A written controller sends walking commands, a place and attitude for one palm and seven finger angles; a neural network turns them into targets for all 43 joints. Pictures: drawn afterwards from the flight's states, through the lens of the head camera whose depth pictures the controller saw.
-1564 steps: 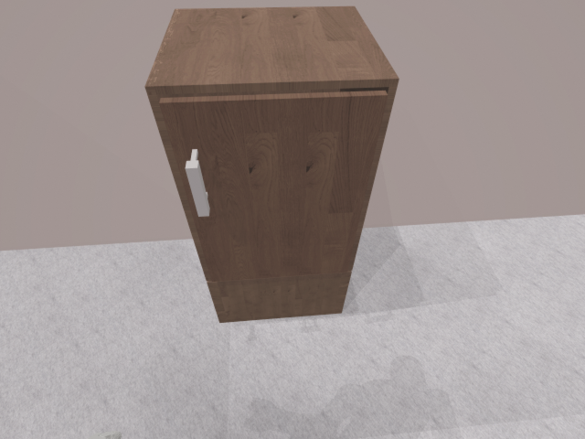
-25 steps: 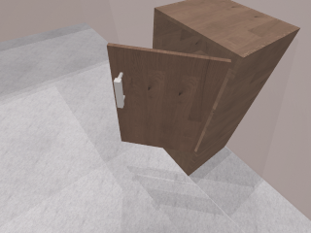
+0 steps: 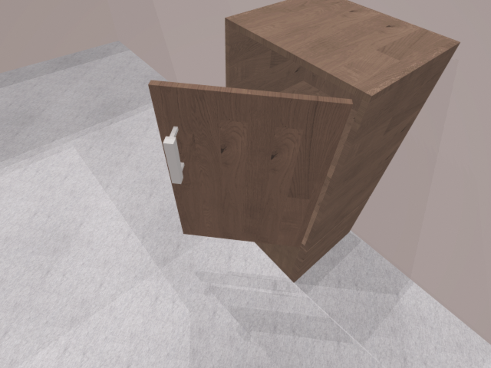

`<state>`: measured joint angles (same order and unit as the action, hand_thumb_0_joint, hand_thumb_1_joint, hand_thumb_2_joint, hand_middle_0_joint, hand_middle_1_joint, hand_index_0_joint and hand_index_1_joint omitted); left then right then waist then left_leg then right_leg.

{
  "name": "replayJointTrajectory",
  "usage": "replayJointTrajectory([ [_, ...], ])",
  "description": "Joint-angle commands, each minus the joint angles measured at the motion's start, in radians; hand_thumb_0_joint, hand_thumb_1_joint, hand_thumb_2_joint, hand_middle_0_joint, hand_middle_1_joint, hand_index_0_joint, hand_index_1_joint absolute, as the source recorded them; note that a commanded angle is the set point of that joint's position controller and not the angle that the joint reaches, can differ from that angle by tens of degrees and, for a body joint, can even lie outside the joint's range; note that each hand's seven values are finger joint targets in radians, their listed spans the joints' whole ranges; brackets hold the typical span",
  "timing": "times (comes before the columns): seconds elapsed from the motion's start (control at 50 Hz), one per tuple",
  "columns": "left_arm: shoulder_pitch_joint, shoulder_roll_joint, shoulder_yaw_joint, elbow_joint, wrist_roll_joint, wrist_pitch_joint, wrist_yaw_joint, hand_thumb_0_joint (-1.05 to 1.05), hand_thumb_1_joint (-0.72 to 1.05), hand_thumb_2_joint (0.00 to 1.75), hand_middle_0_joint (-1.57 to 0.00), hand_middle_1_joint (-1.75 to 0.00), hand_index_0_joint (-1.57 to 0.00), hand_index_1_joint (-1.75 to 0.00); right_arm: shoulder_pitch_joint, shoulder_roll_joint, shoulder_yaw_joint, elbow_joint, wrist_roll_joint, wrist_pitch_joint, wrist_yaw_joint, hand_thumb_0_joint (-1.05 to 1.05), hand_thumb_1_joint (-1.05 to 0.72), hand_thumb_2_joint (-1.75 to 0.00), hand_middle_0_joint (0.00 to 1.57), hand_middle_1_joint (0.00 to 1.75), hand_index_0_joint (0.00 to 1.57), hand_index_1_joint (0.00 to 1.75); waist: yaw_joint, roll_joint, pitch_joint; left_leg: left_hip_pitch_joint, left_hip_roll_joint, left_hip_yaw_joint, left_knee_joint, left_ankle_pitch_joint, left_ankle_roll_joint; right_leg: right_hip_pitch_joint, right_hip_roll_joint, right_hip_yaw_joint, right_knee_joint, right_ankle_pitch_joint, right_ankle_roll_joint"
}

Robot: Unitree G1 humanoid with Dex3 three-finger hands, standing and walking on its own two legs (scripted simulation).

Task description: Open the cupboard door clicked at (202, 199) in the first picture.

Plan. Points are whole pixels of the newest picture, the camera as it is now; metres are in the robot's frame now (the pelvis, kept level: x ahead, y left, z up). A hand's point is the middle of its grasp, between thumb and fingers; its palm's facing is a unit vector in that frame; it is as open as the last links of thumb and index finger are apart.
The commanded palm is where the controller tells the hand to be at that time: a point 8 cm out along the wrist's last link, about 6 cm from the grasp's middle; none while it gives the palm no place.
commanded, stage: come to a stop and stand still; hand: left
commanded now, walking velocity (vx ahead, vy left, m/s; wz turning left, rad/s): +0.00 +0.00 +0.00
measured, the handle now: (176, 155) +0.57 +0.21 -0.03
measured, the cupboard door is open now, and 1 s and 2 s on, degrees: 43 43 43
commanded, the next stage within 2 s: look again from close up in 0.74 s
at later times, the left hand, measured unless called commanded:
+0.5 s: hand out of the picture +0.01 +0.16 -0.18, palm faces +0.07 -0.98 -0.18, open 7.3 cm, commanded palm none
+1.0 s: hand out of the picture -0.01 +0.16 -0.18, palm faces +0.04 -0.98 -0.21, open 7.3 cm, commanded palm none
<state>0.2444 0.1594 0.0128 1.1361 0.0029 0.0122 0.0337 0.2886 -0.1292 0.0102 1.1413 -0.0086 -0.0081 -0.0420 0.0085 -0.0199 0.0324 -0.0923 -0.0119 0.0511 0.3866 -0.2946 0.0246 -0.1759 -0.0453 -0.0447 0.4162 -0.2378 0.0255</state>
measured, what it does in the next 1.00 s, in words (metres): stands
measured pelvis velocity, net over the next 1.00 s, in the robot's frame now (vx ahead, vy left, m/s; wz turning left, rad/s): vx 0.00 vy -0.01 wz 0.01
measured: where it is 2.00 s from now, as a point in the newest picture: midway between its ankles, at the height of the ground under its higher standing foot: outside the picture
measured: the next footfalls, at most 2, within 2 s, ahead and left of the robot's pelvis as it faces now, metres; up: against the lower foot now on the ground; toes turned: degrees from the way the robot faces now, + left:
none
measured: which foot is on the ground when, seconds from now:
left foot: down 0.00-1.00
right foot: down 0.00-1.00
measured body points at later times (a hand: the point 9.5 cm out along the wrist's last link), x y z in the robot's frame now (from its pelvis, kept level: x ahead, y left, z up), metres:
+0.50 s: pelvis +0.01 -0.01 +0.00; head +0.03 -0.01 +0.45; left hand +0.01 +0.21 -0.16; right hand +0.00 -0.23 -0.16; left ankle -0.06 +0.10 -0.74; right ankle -0.01 -0.13 -0.74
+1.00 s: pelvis +0.00 -0.01 -0.01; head +0.02 -0.02 +0.44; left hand -0.01 +0.21 -0.16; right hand +0.00 -0.23 -0.17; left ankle -0.06 +0.10 -0.74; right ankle -0.01 -0.13 -0.74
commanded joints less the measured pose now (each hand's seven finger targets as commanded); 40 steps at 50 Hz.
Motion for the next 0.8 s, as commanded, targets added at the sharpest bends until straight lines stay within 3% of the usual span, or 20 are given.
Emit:
replayJointTrajectory([
  [0.0, 0.066, 0.075, 0.009, -0.025, 0.004, -0.017, 0.001, 0.00, 0.90, 0.90, -0.20, -0.30, -0.20, -0.30, 0.079, -0.105, -0.024, -0.014, -0.001, -0.016, -0.011, 0.00, -0.90, -0.90, 0.20, 0.30, 0.20, 0.30, 0.001, 0.006, 0.015, -0.050, 0.112, -0.078, -0.055, 0.361, -0.005, 0.046, -0.059, 0.053, -0.025, 0.247, -0.054],
  [0.34, 0.071, 0.074, 0.014, -0.028, 0.002, -0.023, 0.005, 0.00, 0.90, 0.90, -0.20, -0.30, -0.20, -0.30, 0.108, -0.084, -0.029, 0.006, -0.003, -0.013, -0.014, 0.00, -0.90, -0.90, 0.20, 0.30, 0.20, 0.30, -0.005, 0.024, 0.009, -0.031, 0.106, -0.064, -0.039, 0.378, -0.016, 0.066, -0.064, 0.049, -0.019, 0.326, -0.062],
  [0.6, 0.082, 0.070, 0.009, -0.020, 0.004, -0.027, 0.003, 0.00, 0.90, 0.90, -0.20, -0.30, -0.20, -0.30, 0.098, -0.080, -0.027, 0.002, -0.002, -0.010, -0.012, 0.00, -0.90, -0.90, 0.20, 0.30, 0.20, 0.30, -0.007, -0.001, 0.038, -0.038, 0.108, -0.064, -0.058, 0.275, -0.015, 0.055, -0.063, 0.058, -0.062, 0.277, -0.062],
  [0.78, 0.091, 0.065, 0.007, -0.015, 0.002, -0.028, 0.002, 0.00, 0.90, 0.90, -0.20, -0.30, -0.20, -0.30, 0.100, -0.083, -0.027, 0.003, -0.004, -0.013, -0.012, 0.00, -0.90, -0.90, 0.20, 0.30, 0.20, 0.30, -0.006, 0.021, 0.038, -0.045, 0.107, -0.066, -0.065, 0.258, -0.017, 0.058, -0.063, 0.061, -0.068, 0.246, -0.061],
])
